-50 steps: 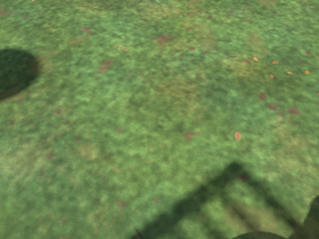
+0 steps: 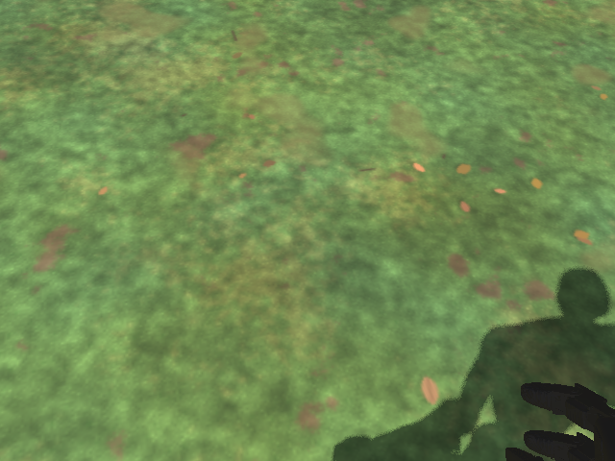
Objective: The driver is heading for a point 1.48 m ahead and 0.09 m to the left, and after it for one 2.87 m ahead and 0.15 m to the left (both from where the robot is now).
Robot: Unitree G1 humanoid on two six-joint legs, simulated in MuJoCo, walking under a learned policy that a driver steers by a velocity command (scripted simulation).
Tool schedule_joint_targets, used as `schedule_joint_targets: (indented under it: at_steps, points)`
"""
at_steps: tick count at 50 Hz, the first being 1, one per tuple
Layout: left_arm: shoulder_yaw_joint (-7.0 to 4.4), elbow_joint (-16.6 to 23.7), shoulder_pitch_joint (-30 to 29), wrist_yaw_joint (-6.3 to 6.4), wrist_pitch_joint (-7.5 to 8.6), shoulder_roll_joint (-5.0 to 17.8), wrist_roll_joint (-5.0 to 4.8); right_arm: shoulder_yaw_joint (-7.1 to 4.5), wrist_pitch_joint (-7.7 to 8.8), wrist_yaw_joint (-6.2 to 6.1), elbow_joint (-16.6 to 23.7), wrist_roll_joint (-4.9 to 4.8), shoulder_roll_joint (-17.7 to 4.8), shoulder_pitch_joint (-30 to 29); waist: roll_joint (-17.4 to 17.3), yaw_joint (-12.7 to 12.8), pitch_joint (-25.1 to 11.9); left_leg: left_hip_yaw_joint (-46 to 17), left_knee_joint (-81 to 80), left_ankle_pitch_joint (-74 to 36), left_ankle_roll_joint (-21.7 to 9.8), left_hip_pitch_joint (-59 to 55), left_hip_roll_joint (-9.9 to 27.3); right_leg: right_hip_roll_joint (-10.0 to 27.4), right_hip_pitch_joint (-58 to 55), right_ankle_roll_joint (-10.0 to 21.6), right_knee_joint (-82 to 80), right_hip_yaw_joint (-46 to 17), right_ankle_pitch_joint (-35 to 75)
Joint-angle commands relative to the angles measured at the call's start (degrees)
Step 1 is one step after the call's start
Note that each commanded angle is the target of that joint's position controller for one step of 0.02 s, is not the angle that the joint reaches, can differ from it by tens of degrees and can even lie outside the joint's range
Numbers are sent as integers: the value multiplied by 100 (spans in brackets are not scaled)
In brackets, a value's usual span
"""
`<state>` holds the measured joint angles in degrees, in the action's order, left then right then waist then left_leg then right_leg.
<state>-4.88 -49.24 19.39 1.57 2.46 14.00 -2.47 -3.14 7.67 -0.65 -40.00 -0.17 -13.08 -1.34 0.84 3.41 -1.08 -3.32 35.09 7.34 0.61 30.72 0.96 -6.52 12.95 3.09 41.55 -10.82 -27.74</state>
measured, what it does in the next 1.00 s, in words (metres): walks ahead: right foot, then left foot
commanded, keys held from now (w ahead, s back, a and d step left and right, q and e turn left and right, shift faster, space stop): w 0.50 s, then w+q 0.50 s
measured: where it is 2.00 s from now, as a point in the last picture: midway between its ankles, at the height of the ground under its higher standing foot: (323, 354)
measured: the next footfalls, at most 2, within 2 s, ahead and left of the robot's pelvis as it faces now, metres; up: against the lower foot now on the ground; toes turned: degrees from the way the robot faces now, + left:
right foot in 0.46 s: +0.37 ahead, -0.15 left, +0.00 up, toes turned -6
left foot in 1.00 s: +0.69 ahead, +0.08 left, +0.00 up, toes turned +11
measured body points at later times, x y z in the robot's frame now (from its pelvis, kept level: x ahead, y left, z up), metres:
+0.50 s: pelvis +0.25 -0.04 +0.01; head +0.28 -0.04 +0.46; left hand +0.50 +0.16 -0.07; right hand +0.21 -0.31 -0.12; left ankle +0.13 +0.12 -0.69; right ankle +0.33 -0.14 -0.72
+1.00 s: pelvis +0.52 -0.02 +0.00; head +0.56 -0.02 +0.45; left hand +0.47 +0.24 -0.14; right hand +0.77 -0.22 -0.09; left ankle +0.65 +0.07 -0.71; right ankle +0.33 -0.14 -0.71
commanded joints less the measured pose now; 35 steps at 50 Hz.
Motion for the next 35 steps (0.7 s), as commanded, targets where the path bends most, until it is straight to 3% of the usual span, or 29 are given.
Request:
schedule_joint_targets:
  at_steps: [1, 2, 3, 4, 6, 7, 9, 12, 15, 19, 21, 22, 23, 24, 25, 26, 27, 28, 29, 30, 33, 35]
  points:
    - [42, 492, 399, -182, 196, 258, -107, -441, 28, 36, -367, 46, -1216, 2692, -2279, -1015, -1623, -4534, -1683, 3133, -1647, -4836, 2403, 138, 3844, 115, 3286, 42, -524]
    - [-56, 497, -120, -180, 203, 565, -80, -354, -11, 0, -275, 17, -900, 2449, -1497, -1131, -885, -4236, -1837, 3563, -1515, -4330, 2266, 300, 4292, 56, 3753, -80, -54]
    - [-57, 619, -613, -158, 180, 549, 8, -312, -67, -20, -207, 66, -845, 2008, -903, -993, -374, -3427, -1787, 2723, -1336, -3547, 2051, 495, 4235, 38, 3703, 105, 464]
    - [-42, 737, -878, -146, 164, 464, 116, -282, -102, -34, -250, 111, -794, 1606, -682, -746, -6, -2723, -1793, 1820, -1262, -2663, 1821, 662, 3958, 57, 3336, 170, 855]
    - [-35, 663, -578, -132, 128, 261, 137, -227, -129, -11, -311, 88, -581, 1307, -759, -327, -28, -1863, -2030, 942, -1098, -1804, 1448, 932, 3083, 66, 2691, 332, 985]
    - [-20, 663, -556, -143, 120, 174, 181, -231, -121, 7, -382, 52, -578, 1377, -750, -274, -122, -1570, -2154, 665, -1156, -1678, 1310, 916, 2883, 83, 2550, 519, 1148]
    - [7, 685, -705, -148, 123, 105, 218, -274, -94, 11, -535, -22, -675, 1538, -677, -252, -141, -1135, -2319, -2, -1256, -1773, 1281, 1002, 2865, 57, 1839, 659, 1623]
    - [106, 832, -1408, -192, 174, -70, 229, -311, -126, -36, -733, -91, -780, 1800, -514, -416, -126, -607, -2372, -561, -1197, -1866, 1218, 998, 2519, -23, 434, 884, 2491]
    - [117, 841, -1842, -226, 181, -19, 147, -357, -159, -42, -926, -148, -921, 2063, -720, -600, 23, -329, -2379, -392, -1122, -1930, 1181, 871, 2101, -186, -428, 1103, 2790]
    - [112, 977, -2338, -287, 236, 107, 94, -378, -221, -15, -1146, -179, -994, 2341, -776, -746, 232, -469, -2163, -310, -1081, -2434, 1425, 786, 1935, -16, -1100, 1229, 2336]
    - [32, 892, -2065, -299, 259, 289, 133, -402, -237, -8, -1200, -220, -1097, 2235, -853, -506, 114, -336, -1731, -1009, -921, -2499, 1380, 645, 1204, 186, -1479, 1352, 2208]
    - [-71, 719, -1554, -268, 247, 459, 168, -380, -231, -3, -1206, -223, -1072, 2158, -828, -232, -180, -136, -1157, -1892, -808, -2392, 1197, 495, 354, 313, -1598, 1468, 2178]
    - [-217, 465, -593, -226, 245, 769, 190, -320, -216, -4, -1173, -195, -914, 2029, -610, 215, -736, 191, 24, -2163, -604, -1829, 918, 830, -1033, 552, -1558, 1035, 2218]
    - [-370, 330, 321, -173, 219, 1404, 285, -173, -137, 13, -978, -75, -482, 2182, 597, 387, -1537, 669, 2261, -438, -207, 152, 301, 2320, -3158, 1207, -1653, -995, 2067]
    - [-301, 255, 573, -209, 213, 1306, 230, -99, -19, 44, -978, -58, -359, 2331, 1544, 330, -1896, 118, 3537, 2325, -143, 1448, -120, 2993, -3649, 1741, -2403, -2857, 1410]
    - [-175, 316, 250, -205, 211, 874, 249, -235, 40, 69, -984, -193, -828, 2078, 970, 303, -1336, -226, 4123, 2061, -240, 1951, 238, 2812, -3149, 1526, -2473, -2302, 1034]
    - [-102, 422, -193, -213, 217, 615, 243, -248, 18, 68, -940, -244, -910, 1766, 687, 185, -872, -138, 4012, 1505, -315, 1866, 486, 2546, -2427, 1268, -2594, -1457, 1133]
    - [-49, 459, -567, -244, 245, 461, 263, -250, -34, 35, -945, -174, -824, 1590, 368, 22, -480, -102, 3665, 1038, -309, 1651, 666, 2294, -1704, 1134, -2848, -925, 1420]
    - [-10, 453, -818, -264, 282, 319, 255, -279, -96, -8, -911, -140, -774, 1512, 361, -144, -237, -145, 3348, 773, -293, 1398, 765, 2114, -1220, 1026, -3034, -539, 1875]
    - [23, 392, -866, -267, 329, 221, 314, -271, -176, -8, -934, -165, -652, 1566, 441, -260, -156, -194, 3189, 558, -285, 1170, 783, 1998, -935, 950, -3135, -188, 2175]
    - [-23, 143, -636, -220, 432, 349, 333, -248, -325, -19, -870, -183, -431, 1460, 301, -355, 16, -333, 2689, 133, -241, 1285, 685, 1997, -711, 884, -3253, 446, 3197]
    - [-63, 23, -554, -154, 433, 512, 280, -234, -335, -18, -728, -134, -381, 1208, 144, -342, 104, -465, 2126, -385, -208, 1445, 581, 2064, -787, 842, -3307, 749, 3759]
Velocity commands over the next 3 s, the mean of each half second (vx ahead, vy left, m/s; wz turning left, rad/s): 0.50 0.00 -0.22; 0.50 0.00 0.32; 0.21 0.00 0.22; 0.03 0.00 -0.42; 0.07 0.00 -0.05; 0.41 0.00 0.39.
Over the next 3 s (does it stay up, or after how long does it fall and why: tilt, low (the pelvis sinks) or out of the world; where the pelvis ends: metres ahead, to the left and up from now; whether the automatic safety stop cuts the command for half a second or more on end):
stays up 0.92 0.09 0.03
